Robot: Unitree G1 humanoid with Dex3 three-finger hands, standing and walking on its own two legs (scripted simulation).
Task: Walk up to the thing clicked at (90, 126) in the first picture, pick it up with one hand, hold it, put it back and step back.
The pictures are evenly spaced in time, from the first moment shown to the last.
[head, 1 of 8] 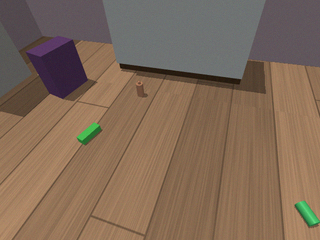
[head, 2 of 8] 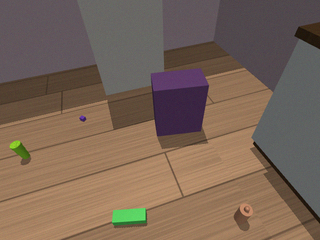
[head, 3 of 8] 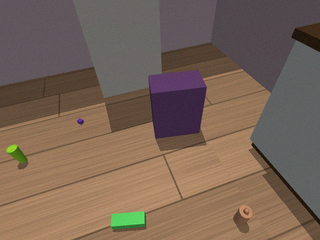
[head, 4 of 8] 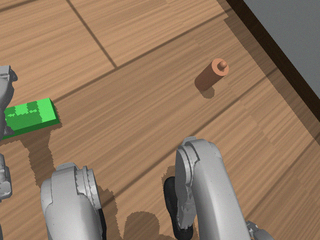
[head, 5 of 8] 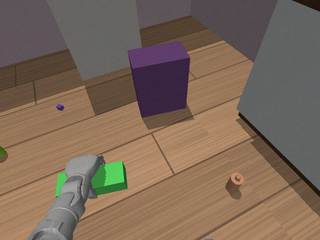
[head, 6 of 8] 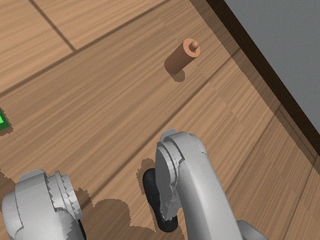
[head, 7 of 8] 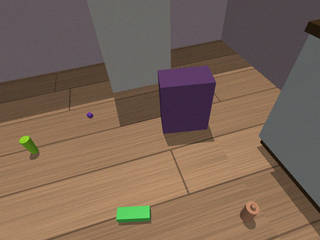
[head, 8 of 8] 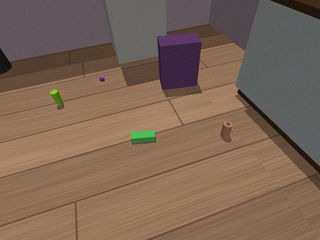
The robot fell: no
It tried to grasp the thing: yes
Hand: left
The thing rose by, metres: 0.68
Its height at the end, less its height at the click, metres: +0.00
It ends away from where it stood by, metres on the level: 0.01
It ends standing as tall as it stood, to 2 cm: yes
